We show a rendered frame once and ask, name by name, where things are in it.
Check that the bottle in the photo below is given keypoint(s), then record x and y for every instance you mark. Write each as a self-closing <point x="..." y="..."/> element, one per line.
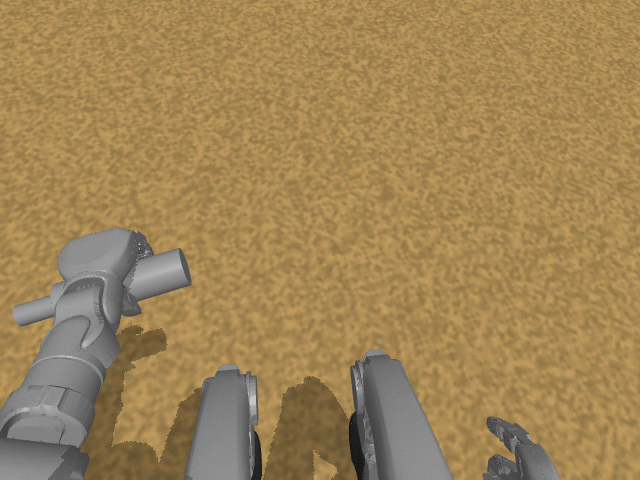
<point x="149" y="277"/>

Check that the left robot hand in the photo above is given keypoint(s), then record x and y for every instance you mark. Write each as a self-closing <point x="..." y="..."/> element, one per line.
<point x="111" y="251"/>

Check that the right robot foot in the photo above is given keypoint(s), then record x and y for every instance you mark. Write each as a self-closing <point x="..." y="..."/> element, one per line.
<point x="357" y="456"/>

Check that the right robot hand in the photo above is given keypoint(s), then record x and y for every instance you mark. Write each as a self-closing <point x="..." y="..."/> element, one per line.
<point x="532" y="461"/>

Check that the left robot arm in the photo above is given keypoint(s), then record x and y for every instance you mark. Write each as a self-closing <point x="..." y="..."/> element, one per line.
<point x="45" y="422"/>

